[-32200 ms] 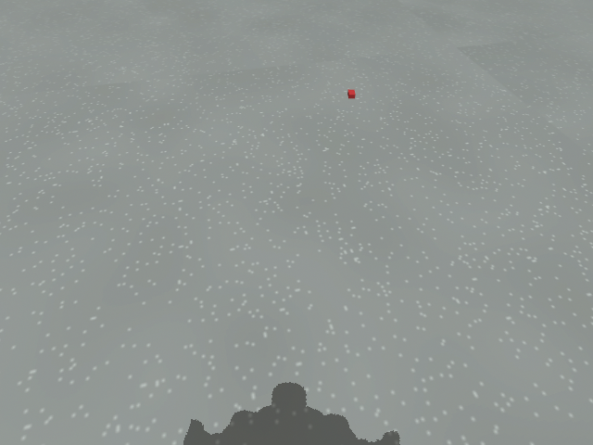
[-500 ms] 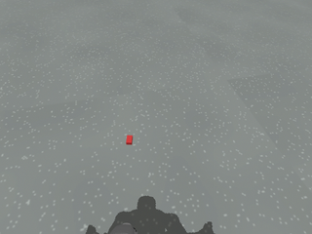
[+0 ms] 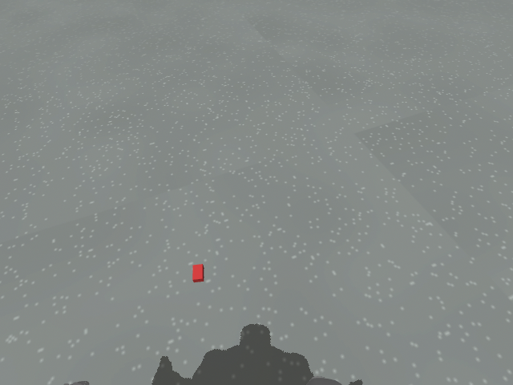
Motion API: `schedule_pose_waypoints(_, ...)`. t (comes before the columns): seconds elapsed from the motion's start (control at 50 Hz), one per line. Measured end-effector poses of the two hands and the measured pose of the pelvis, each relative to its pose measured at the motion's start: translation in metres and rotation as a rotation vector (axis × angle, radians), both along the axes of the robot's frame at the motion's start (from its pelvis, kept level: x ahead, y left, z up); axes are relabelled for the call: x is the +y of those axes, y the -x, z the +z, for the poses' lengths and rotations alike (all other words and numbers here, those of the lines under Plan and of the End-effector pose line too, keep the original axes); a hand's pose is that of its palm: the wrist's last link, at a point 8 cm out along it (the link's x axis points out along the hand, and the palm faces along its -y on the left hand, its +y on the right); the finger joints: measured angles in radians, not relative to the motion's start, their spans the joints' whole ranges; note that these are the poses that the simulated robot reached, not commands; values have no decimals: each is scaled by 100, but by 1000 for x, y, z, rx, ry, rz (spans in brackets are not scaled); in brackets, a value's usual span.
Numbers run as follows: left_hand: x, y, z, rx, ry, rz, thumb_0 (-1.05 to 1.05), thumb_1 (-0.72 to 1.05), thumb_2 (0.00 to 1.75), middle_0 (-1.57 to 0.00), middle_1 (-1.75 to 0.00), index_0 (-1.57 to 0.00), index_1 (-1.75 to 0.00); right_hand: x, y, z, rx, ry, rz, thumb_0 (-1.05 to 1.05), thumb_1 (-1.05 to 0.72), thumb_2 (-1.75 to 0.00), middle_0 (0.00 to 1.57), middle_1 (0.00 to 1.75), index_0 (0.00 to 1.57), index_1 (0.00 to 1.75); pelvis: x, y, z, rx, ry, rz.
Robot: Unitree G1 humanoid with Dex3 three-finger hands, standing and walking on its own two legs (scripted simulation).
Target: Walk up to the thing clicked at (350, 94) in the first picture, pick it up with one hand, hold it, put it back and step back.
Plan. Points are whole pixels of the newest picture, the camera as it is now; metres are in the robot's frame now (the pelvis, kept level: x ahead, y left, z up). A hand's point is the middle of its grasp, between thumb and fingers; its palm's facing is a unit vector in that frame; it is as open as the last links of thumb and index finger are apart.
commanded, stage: walk up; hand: left
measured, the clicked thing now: (198, 273) +0.64 +0.29 -0.74
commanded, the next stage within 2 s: none
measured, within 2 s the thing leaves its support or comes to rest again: neither
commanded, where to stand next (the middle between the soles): +0.25 +0.02 m, yaw +2 degrees
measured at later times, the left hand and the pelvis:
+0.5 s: hand (91, 375) +0.17 +0.31 -0.16, palm faces +0.00 -0.94 -0.34, open 7.3 cm; pelvis +0.14 +0.04 +0.00, yaw +2 degrees
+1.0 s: hand (118, 329) +0.24 +0.28 -0.14, palm faces -0.03 -0.93 -0.38, open 7.3 cm; pelvis +0.16 +0.02 +0.00, yaw +0 degrees
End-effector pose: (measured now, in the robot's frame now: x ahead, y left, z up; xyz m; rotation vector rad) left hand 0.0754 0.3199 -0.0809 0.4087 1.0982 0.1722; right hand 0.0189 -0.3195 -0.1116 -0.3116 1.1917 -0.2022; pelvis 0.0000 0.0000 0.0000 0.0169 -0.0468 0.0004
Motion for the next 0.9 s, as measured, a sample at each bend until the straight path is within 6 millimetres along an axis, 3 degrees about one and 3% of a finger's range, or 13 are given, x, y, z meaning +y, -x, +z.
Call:
schedule_pose_waypoints(0.08, -13, -24, 10, -59, -9, 18, 0, 91, 90, -20, -30, -21, -30, -1, -32, -7, 23, -22, 26, 1, -91, -90, 20, 30, 21, 30, -9, -22, 3, -10, -3, 6)
schedule_pose_waypoints(0.22, -14, -34, 18, -35, 0, 52, 0, 90, 90, -21, -30, -21, -30, 1, -95, 9, -29, -32, 69, 1, -91, -90, 20, 30, 21, 30, -7, -56, 16, -12, 9, 8)
schedule_pose_waypoints(0.34, 6, -45, 3, 1, 26, 79, 0, 90, 90, -21, -30, -21, -30, 8, -137, 23, -24, 15, 95, 1, -91, -90, 20, 30, 21, 30, 6, -89, 13, -5, 37, 28)
schedule_pose_waypoints(0.44, 33, -68, -28, 37, 49, 96, 1, 90, 90, -21, -30, -21, -30, 22, -171, 29, -49, 89, 96, 1, -91, -90, 20, 30, 21, 30, 28, -122, -2, -5, 28, 40)
schedule_pose_waypoints(0.5, 37, -86, -38, 69, 62, 98, 1, 91, 90, -20, -30, -21, -30, 34, -184, 33, -73, 105, 81, 1, -91, -90, 20, 30, 21, 30, 38, -135, -2, -7, 29, 31)
schedule_pose_waypoints(0.64, 35, -125, -35, 80, 82, 76, 1, 91, 90, -20, -30, -21, -30, 50, -196, 42, -55, 100, 70, 0, -91, -90, 21, 30, 21, 30, 42, -152, 9, -9, 30, 27)
schedule_pose_waypoints(0.72, 31, -134, -34, 101, 67, 74, 0, 91, 90, -20, -30, -21, -30, 48, -204, 31, -46, 87, 62, 1, -91, -90, 21, 30, 21, 30, 39, -158, 6, -7, 17, 9)
schedule_pose_waypoints(0.82, 21, -140, -33, 106, 20, 83, 0, 91, 90, -20, -30, -21, -30, 38, -219, 4, -59, 42, 44, 1, -91, -90, 21, 30, 21, 30, 27, -161, -5, -15, 23, -5)
schedule_pose_waypoints(0.9, 9, -144, -25, 93, 13, 74, 0, 91, 90, -20, -30, -21, -30, 41, -226, -7, -54, -4, 28, 1, -91, -90, 20, 30, 21, 30, 20, -160, -3, -16, 11, -1)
